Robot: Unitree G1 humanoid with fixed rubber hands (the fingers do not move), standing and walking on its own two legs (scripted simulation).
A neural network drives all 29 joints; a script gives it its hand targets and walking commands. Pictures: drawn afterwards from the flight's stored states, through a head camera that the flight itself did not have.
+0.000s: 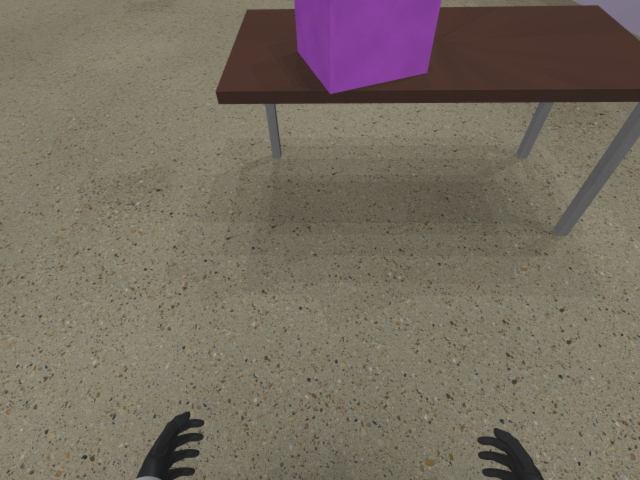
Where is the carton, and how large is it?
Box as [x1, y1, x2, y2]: [294, 0, 440, 93]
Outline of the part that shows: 294,0 298,52 330,93 426,72 440,0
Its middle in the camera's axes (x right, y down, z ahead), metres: +0.11 -0.64 +1.07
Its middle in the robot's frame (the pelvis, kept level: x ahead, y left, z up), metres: +1.25 -0.07 +0.06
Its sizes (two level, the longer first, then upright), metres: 0.309 0.285 0.300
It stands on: a table, 0.66 m high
